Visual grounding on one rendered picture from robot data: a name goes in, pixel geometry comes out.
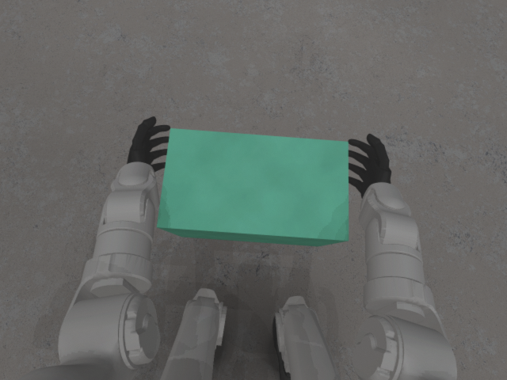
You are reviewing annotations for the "robot left hand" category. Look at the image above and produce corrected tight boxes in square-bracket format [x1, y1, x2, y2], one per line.
[127, 116, 170, 172]

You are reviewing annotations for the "robot left thigh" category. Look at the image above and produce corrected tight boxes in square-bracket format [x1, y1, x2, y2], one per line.
[160, 296, 227, 380]

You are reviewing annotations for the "robot right thigh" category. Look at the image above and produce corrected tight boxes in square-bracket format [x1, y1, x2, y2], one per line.
[275, 304, 341, 380]

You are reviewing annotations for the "left robot upper arm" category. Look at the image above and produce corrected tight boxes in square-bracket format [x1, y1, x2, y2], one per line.
[18, 292, 161, 380]

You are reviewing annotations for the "right robot upper arm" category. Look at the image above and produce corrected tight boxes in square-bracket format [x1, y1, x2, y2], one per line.
[352, 313, 456, 380]

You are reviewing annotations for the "robot right forearm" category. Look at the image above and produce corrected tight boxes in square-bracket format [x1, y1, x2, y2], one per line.
[358, 182, 457, 378]

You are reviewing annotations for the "robot left forearm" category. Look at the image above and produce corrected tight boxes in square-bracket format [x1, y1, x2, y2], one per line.
[58, 161, 160, 360]

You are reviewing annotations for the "carton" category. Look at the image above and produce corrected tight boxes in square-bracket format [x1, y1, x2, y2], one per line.
[157, 128, 349, 246]

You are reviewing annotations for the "robot right hand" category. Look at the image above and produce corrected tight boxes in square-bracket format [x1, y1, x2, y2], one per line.
[348, 134, 391, 198]

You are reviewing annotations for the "robot thigh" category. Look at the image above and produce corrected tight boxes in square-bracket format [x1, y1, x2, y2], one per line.
[275, 304, 341, 380]
[160, 296, 227, 380]

